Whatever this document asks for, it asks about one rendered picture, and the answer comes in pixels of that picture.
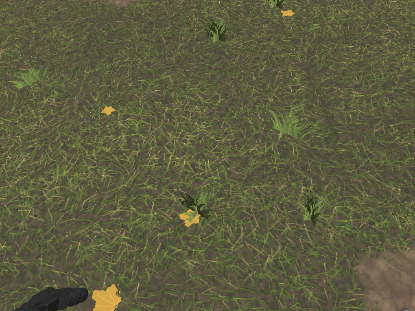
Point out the left robot hand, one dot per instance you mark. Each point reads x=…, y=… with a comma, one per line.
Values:
x=52, y=299

